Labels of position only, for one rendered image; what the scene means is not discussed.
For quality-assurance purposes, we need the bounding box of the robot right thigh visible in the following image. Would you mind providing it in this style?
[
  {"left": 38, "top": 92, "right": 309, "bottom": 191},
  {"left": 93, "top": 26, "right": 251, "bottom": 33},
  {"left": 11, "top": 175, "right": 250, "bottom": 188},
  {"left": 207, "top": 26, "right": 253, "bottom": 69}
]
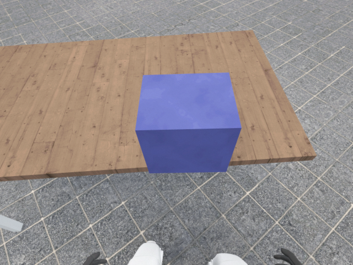
[{"left": 208, "top": 253, "right": 247, "bottom": 265}]

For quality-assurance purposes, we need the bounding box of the carton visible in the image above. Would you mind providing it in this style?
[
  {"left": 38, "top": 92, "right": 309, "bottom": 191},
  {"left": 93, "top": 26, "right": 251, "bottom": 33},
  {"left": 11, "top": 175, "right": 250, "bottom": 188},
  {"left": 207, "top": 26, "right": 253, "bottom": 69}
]
[{"left": 135, "top": 72, "right": 242, "bottom": 173}]

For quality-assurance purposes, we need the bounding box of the robot left thigh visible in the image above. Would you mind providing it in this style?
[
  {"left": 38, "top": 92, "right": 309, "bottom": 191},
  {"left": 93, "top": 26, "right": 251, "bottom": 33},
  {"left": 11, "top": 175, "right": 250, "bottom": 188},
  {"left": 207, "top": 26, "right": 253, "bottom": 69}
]
[{"left": 128, "top": 243, "right": 163, "bottom": 265}]

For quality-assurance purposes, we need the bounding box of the robot left hand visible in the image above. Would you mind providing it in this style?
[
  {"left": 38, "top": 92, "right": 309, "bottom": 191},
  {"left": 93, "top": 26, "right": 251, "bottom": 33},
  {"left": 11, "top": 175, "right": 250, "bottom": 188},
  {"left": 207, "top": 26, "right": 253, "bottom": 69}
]
[{"left": 83, "top": 252, "right": 107, "bottom": 265}]

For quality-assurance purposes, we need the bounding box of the table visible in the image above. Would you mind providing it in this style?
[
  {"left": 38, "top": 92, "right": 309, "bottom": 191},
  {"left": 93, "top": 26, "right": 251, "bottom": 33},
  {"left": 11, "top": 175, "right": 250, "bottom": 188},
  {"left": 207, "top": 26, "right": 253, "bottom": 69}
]
[{"left": 0, "top": 30, "right": 317, "bottom": 232}]

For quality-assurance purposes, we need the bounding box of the robot thigh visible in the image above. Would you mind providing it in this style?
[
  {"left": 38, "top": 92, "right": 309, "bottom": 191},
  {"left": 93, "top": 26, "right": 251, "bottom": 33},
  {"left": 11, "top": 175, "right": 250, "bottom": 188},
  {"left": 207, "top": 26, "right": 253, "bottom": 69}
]
[
  {"left": 128, "top": 243, "right": 163, "bottom": 265},
  {"left": 208, "top": 253, "right": 247, "bottom": 265}
]

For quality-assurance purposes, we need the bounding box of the robot right hand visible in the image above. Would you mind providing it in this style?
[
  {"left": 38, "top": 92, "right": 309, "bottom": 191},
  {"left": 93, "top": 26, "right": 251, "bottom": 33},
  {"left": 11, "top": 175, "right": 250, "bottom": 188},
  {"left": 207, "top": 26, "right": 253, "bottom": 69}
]
[{"left": 274, "top": 248, "right": 302, "bottom": 265}]

